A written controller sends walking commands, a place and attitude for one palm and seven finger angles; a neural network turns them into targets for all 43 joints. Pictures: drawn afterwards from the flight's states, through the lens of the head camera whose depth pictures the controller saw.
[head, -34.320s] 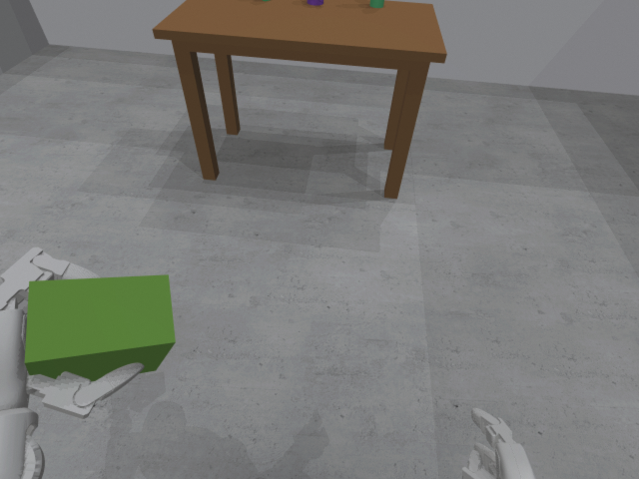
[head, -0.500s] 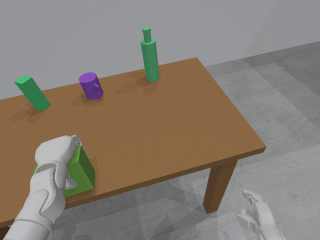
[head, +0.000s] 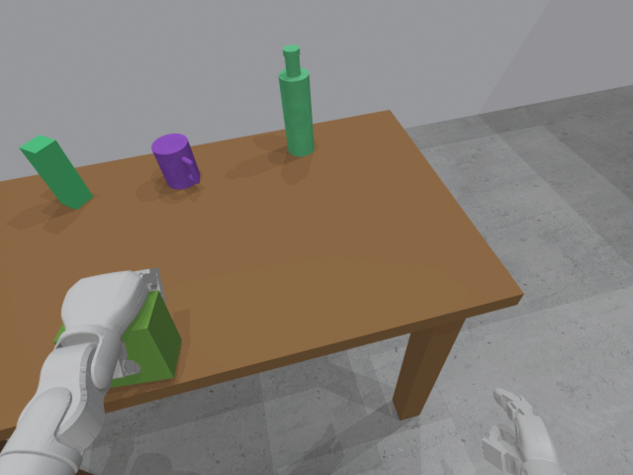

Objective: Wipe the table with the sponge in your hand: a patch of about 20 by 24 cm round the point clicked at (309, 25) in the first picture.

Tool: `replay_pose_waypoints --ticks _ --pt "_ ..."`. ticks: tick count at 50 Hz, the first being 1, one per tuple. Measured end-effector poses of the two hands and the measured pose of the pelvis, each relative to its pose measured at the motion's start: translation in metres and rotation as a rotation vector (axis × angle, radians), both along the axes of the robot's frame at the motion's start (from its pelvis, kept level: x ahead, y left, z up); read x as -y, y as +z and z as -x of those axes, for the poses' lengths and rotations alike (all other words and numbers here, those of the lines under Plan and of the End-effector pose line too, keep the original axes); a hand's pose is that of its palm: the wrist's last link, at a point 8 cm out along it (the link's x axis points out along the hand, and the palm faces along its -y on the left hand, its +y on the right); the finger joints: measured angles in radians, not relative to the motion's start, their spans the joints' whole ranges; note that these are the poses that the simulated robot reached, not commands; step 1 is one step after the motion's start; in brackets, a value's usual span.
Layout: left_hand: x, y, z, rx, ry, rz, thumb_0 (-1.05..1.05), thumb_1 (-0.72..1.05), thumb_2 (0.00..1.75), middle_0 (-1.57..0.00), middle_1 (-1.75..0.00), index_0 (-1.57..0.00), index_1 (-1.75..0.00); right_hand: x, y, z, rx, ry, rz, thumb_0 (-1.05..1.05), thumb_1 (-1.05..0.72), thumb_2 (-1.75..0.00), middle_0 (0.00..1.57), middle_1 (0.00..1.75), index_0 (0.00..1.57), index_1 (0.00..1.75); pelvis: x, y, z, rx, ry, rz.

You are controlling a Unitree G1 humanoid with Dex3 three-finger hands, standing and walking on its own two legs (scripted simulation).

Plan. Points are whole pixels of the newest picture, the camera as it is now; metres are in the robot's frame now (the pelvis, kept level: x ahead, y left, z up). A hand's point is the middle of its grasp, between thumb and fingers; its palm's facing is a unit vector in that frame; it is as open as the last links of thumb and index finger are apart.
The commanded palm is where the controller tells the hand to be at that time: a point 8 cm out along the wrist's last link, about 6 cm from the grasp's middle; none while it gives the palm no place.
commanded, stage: lower the sponge onto the table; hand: left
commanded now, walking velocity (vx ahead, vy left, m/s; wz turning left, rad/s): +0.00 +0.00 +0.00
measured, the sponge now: (129, 348) +0.25 +0.31 -0.01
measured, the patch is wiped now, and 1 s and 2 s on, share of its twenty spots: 0.00 0.10 0.25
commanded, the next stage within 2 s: wipe forward along the first lane in 0.58 s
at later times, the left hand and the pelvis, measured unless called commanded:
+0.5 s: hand (123, 322) +0.27 +0.31 +0.03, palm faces -0.06 -0.07 -1.00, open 10.4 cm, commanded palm +0.24 +0.31 +0.10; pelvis +0.00 +0.01 +0.00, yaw -1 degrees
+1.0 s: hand (126, 306) +0.29 +0.32 +0.03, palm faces -0.12 -0.02 -0.99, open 10.4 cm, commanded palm +0.28 +0.32 +0.07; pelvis -0.01 +0.00 +0.00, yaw +0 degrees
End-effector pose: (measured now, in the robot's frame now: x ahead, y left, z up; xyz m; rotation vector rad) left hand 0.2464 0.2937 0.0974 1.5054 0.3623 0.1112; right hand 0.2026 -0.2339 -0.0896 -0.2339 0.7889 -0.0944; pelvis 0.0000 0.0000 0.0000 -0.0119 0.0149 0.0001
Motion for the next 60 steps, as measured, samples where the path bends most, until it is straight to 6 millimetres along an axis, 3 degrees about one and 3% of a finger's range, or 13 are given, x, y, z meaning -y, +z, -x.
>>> replay_pose_waypoints --ticks 5,11,15,22,36,42,49,60 --pt "-0.003 0.018 -0.007 0.167 -0.010 -0.031 0.00 -0.52 1.04 -0.71 -1.31 -0.72 -1.32 -0.002 -0.005 0.008 -0.025 -0.027 -0.021 0.01 -0.91 -0.90 0.20 0.30 0.20 0.30 -0.001 -0.001 0.000 -0.011 -0.013 0.000" --pt "-0.028 0.003 -0.008 0.099 0.191 -0.029 0.00 -0.52 1.04 -0.71 -1.32 -0.72 -1.32 -0.005 -0.010 0.016 -0.057 -0.047 -0.064 0.01 -0.91 -0.90 0.20 0.30 0.20 0.30 -0.003 0.000 0.001 -0.024 -0.016 -0.003" --pt "-0.023 -0.011 -0.003 0.020 0.172 -0.012 0.00 -0.52 1.04 -0.71 -1.32 -0.71 -1.33 -0.005 -0.009 0.016 -0.048 -0.044 -0.052 0.01 -0.91 -0.90 0.20 0.30 0.20 0.30 -0.006 0.000 0.000 -0.023 -0.007 -0.001" --pt "-0.013 -0.006 -0.003 0.076 0.054 -0.009 0.00 -0.52 1.04 -0.71 -1.32 -0.71 -1.33 -0.009 -0.006 0.011 -0.028 -0.034 -0.031 0.01 -0.91 -0.90 0.20 0.30 0.20 0.30 -0.010 -0.002 0.000 -0.020 -0.005 0.002" --pt "-0.010 -0.011 -0.001 0.106 0.107 -0.016 0.00 -0.52 1.05 -0.70 -1.32 -0.71 -1.33 -0.018 -0.005 0.008 -0.027 -0.023 -0.067 0.01 -0.91 -0.90 0.20 0.30 0.20 0.30 -0.010 -0.002 0.002 -0.026 -0.012 0.000" --pt "-0.014 -0.011 -0.011 0.080 0.126 -0.033 0.00 -0.53 1.05 -0.70 -1.32 -0.71 -1.32 -0.012 -0.007 0.012 -0.047 -0.023 -0.047 0.01 -0.91 -0.90 0.20 0.30 0.20 0.30 -0.006 -0.002 0.005 -0.025 0.001 0.000" --pt "-0.018 -0.011 -0.031 0.033 0.118 -0.065 0.00 -0.54 1.06 -0.71 -1.31 -0.72 -1.32 0.001 -0.015 0.027 -0.088 -0.050 -0.031 0.01 -0.91 -0.90 0.20 0.30 0.20 0.30 -0.002 -0.004 0.009 -0.047 0.005 0.002" --pt "-0.025 -0.014 -0.051 0.022 0.089 -0.086 0.00 -0.55 1.06 -0.72 -1.30 -0.72 -1.31 0.026 -0.032 0.071 -0.196 -0.123 -0.007 0.01 -0.91 -0.90 0.20 0.30 0.20 0.30 0.002 -0.008 0.010 -0.089 -0.002 0.003"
